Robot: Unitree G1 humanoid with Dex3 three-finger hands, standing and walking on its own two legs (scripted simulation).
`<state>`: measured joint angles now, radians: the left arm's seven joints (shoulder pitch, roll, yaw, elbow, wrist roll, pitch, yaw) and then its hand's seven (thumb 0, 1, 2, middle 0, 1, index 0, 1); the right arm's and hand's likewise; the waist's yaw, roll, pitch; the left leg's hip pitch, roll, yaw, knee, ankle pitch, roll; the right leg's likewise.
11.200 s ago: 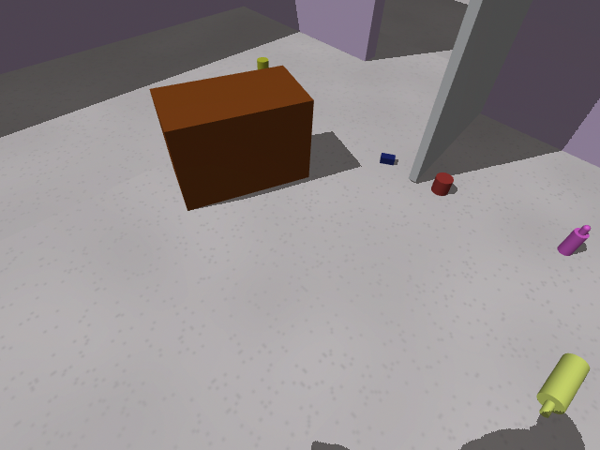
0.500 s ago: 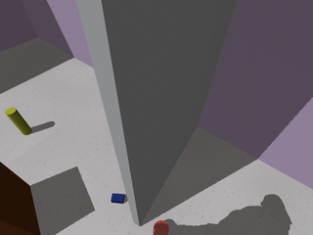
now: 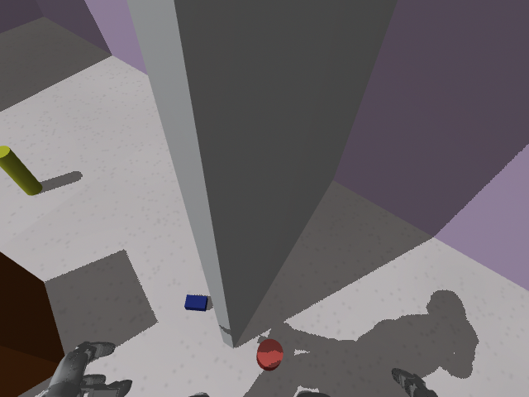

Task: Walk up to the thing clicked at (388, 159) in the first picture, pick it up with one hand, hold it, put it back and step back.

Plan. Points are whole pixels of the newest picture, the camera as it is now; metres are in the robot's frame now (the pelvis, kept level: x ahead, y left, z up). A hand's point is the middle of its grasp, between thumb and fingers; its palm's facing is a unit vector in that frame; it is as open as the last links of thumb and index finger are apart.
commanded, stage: rise first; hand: left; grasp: from above
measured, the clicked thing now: (196, 303) +0.48 +0.20 -0.74
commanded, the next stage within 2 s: none
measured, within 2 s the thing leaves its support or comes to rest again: neither
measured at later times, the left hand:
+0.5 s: hand out of the picture +0.14 +0.26 -0.22, palm faces -0.25 -0.83 -0.50, open 11.7 cm
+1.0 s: hand (148, 349) +0.27 +0.27 -0.43, palm faces -0.47 -0.35 -0.81, open 11.5 cm
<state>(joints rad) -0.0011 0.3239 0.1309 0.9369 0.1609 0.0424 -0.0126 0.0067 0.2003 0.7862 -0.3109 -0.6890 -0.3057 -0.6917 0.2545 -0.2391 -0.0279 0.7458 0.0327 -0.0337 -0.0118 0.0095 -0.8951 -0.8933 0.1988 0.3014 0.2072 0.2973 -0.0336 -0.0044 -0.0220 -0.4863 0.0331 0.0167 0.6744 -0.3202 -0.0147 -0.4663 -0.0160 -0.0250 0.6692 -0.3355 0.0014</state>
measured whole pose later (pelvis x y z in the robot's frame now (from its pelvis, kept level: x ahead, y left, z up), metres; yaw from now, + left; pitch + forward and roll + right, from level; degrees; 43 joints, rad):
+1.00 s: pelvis -0.08 +0.00 -0.29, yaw -1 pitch +34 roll -2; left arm -0.45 0.50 0.07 0.90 0.81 -0.12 0.15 0.00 -0.13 0.64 -0.50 -0.66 -0.49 -0.67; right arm 0.09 -0.27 -0.06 0.70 -0.01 -0.15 0.05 0.01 -0.94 -0.91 0.20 0.30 0.21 0.30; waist -0.04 0.01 -0.16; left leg -1.90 0.04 -0.05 1.96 -0.66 -0.02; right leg -1.86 -0.02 -0.04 1.95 -0.68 -0.01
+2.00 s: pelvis -0.09 +0.01 -0.42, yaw -7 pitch +34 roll -7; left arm -0.94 0.74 0.08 1.43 1.29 -0.26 0.41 0.00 -0.15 0.69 -0.40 -0.68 -0.41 -0.67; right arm 0.14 -0.26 0.05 0.76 -0.15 -0.05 0.12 0.00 -0.91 -0.90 0.20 0.30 0.21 0.30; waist -0.23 -0.03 -0.04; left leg -2.32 0.04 -0.13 2.40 -0.69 0.00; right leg -2.24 0.00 -0.09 2.33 -0.69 0.01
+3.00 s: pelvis -0.08 +0.01 -0.44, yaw -9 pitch +33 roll -10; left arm -1.02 0.85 0.08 1.49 1.28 -0.25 0.38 0.00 -0.29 0.80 -0.28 -0.82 -0.28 -0.81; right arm 0.16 -0.28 0.13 0.73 -0.17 -0.05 0.15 0.00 -0.91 -0.90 0.20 0.30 0.21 0.30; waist -0.29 -0.04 0.02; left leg -2.36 0.04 -0.17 2.47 -0.70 0.00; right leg -2.26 0.02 -0.11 2.37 -0.69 0.03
